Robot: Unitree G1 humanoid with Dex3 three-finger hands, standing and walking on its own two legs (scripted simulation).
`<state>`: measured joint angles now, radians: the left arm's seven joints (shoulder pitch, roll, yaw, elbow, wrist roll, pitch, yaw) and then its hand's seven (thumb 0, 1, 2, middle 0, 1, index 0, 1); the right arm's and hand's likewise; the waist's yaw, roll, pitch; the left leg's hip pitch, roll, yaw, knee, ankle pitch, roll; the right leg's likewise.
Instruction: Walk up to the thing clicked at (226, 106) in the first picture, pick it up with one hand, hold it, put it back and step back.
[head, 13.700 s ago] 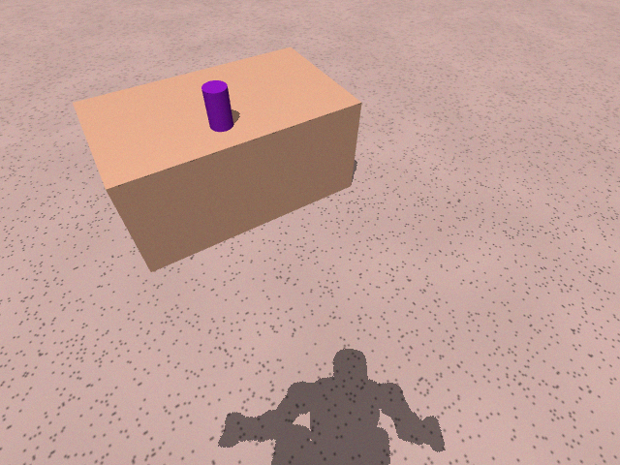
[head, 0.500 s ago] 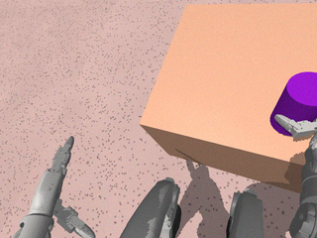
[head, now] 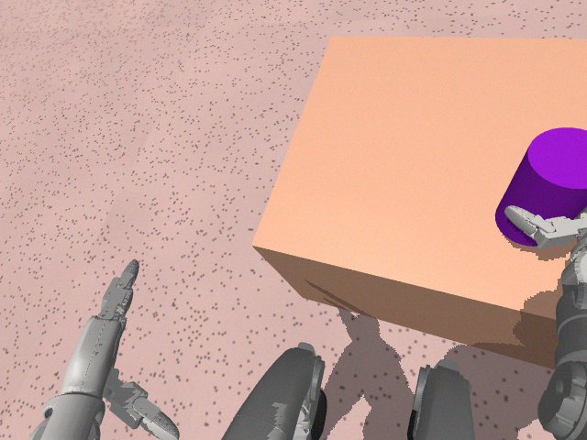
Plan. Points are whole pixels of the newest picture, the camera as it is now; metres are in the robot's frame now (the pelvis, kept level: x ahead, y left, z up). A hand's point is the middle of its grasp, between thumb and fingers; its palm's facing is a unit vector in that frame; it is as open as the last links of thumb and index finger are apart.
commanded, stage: lift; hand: right
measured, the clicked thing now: (546, 192) +0.47 -0.22 -0.04
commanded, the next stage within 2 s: hold in 1.54 s
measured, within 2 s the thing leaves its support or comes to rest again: neither
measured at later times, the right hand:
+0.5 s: hand (567, 203) +0.43 -0.22 +0.02, palm faces +0.20 +0.98 -0.02, open 11.5 cm
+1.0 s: hand (570, 220) +0.37 -0.19 +0.09, palm faces +0.19 +0.98 -0.01, open 11.5 cm
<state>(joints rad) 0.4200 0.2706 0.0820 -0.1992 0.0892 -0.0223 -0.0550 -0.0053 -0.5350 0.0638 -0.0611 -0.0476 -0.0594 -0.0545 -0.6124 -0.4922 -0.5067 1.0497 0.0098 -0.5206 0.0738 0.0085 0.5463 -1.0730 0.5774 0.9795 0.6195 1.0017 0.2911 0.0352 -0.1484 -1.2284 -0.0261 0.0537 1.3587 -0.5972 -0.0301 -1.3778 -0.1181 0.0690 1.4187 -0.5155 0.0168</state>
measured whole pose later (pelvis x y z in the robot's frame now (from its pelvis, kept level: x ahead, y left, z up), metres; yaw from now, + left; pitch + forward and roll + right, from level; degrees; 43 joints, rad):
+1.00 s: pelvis +0.02 +0.00 +0.08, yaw -3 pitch +13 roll +2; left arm 0.40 0.21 0.08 0.08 0.03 0.01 0.00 -0.01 -0.52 0.05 -0.05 -0.04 -0.05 -0.05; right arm -0.21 -0.20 -0.25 0.60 0.10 -0.42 0.01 0.01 0.57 -1.10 0.59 0.98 0.63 1.00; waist 0.11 0.02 -0.10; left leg -0.74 0.02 0.00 1.02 -0.51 -0.04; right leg -0.85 -0.08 -0.02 1.03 -0.42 0.01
